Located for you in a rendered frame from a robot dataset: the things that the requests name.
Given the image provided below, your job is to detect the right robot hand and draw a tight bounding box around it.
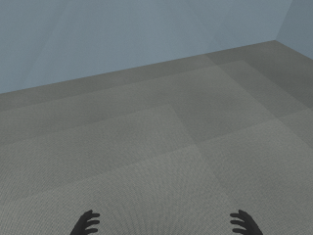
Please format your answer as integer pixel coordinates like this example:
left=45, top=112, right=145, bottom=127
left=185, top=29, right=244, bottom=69
left=230, top=210, right=263, bottom=235

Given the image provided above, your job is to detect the left robot hand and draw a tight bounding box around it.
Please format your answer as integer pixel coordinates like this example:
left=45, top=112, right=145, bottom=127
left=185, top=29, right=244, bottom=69
left=69, top=210, right=100, bottom=235

